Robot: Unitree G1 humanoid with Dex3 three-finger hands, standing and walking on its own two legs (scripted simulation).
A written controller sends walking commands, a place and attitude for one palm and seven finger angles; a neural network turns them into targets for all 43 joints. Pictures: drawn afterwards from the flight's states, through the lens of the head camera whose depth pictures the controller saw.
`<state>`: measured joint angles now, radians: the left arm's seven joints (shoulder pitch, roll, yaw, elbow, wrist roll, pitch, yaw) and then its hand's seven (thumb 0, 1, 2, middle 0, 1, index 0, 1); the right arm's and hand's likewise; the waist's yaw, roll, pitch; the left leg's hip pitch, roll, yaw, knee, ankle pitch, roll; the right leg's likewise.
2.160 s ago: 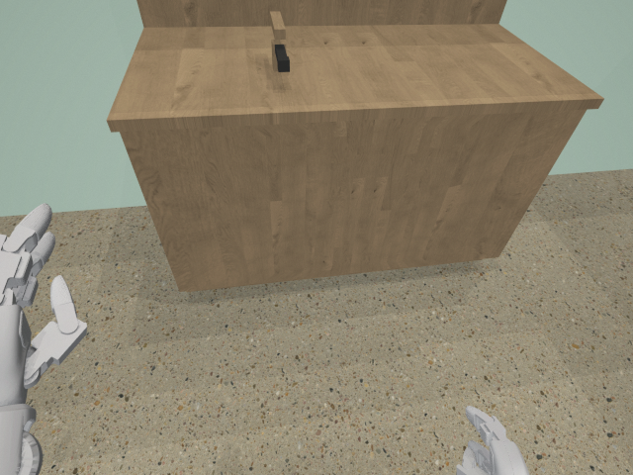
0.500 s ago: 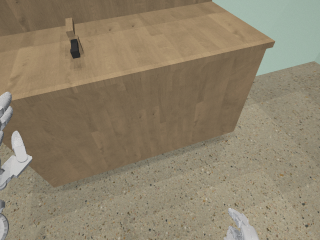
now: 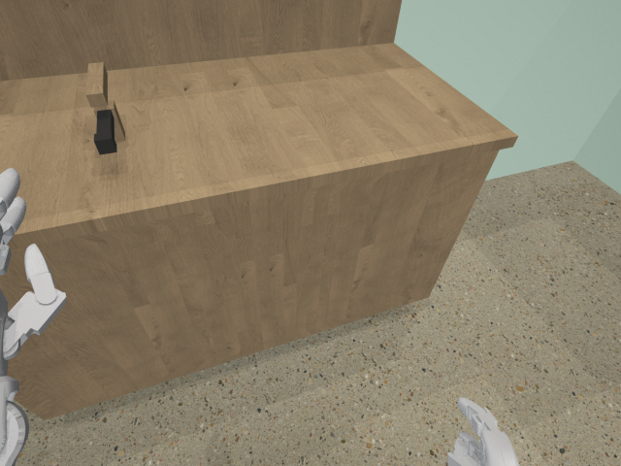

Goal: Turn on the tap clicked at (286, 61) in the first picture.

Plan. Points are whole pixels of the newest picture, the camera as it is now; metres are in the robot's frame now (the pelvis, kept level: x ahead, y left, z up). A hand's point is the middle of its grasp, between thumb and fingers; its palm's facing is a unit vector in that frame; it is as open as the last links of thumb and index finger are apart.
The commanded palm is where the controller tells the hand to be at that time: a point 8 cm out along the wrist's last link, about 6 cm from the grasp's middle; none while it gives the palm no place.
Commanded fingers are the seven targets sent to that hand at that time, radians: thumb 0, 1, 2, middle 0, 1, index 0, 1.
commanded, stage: take the last steps up to it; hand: left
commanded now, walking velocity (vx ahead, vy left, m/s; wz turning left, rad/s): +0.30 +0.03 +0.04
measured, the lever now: (105, 143) +0.60 +0.39 +0.09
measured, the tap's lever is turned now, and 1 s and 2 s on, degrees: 0 0 0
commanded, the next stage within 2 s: come to a stop and stand still in 0.74 s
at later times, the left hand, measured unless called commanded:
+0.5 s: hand (158, 237) +0.30 +0.18 +0.18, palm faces +0.41 -0.80 -0.43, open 7.4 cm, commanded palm +0.24 +0.23 +0.19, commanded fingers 0.00 0.90 0.90 -0.20 -0.30 -0.20 -0.30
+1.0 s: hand (150, 187) +0.37 +0.21 +0.19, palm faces +0.42 -0.79 -0.45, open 7.4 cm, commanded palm +0.32 +0.25 +0.19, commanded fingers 0.00 0.90 0.90 -0.20 -0.30 -0.20 -0.30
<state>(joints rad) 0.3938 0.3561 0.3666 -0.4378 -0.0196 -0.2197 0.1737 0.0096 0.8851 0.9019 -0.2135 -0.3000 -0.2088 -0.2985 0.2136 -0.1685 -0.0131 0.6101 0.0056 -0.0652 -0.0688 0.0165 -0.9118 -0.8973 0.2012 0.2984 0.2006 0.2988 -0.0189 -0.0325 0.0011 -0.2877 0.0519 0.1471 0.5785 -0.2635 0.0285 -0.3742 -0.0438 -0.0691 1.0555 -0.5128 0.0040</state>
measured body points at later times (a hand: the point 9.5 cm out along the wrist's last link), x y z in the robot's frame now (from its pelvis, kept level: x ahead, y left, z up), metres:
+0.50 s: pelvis +0.09 -0.05 +0.01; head +0.12 -0.06 +0.46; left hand +0.28 +0.22 +0.20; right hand +0.25 -0.31 -0.08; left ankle +0.13 +0.09 -0.68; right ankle +0.11 -0.14 -0.73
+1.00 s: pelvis +0.17 -0.03 +0.01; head +0.18 -0.04 +0.46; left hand +0.34 +0.25 +0.22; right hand +0.34 -0.21 -0.09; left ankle +0.17 +0.07 -0.73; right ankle +0.22 -0.13 -0.72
